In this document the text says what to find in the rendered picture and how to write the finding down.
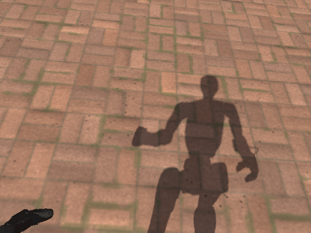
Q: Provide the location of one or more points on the left robot hand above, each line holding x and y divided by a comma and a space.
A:
24, 219

